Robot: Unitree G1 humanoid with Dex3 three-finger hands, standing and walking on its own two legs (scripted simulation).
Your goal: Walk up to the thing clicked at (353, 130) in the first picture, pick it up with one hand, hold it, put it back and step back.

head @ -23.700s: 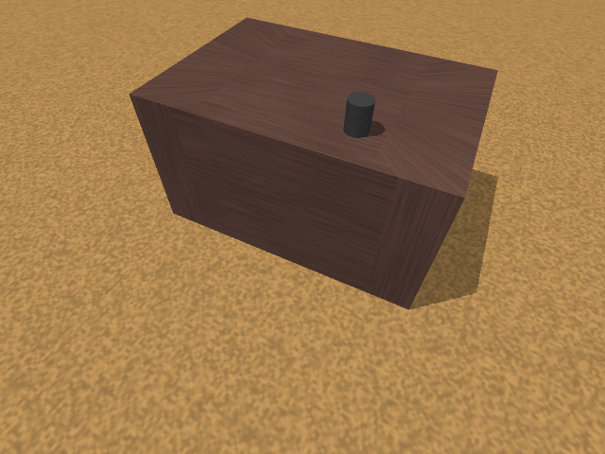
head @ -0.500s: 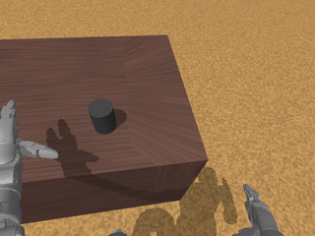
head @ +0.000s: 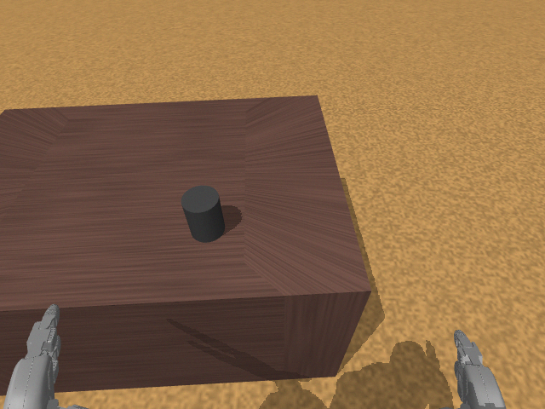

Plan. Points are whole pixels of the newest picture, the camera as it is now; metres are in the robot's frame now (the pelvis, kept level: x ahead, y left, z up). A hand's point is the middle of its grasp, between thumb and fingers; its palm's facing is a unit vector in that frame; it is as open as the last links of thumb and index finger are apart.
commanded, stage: sink last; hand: left
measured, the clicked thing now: (204, 214) +0.53 +0.16 -0.08
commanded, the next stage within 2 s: home in 0.24 s
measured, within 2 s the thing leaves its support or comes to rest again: neither
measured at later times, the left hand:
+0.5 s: hand (92, 376) +0.17 +0.23 +0.03, palm faces +0.27 -0.90 -0.34, open 17.3 cm
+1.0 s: hand (154, 378) +0.19 +0.18 -0.06, palm faces +0.10 -0.97 -0.23, open 17.4 cm
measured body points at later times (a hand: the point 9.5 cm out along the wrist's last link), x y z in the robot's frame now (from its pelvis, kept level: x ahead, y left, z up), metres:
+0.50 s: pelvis -0.02 +0.00 +0.00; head +0.00 -0.02 +0.45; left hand +0.15 +0.28 +0.05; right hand +0.14 -0.27 -0.05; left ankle +0.04 +0.14 -0.70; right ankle -0.03 -0.14 -0.70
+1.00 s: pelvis +0.01 +0.01 -0.01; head +0.03 +0.01 +0.44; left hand +0.18 +0.24 -0.04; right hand +0.17 -0.22 -0.05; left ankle +0.04 +0.14 -0.70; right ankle -0.03 -0.14 -0.70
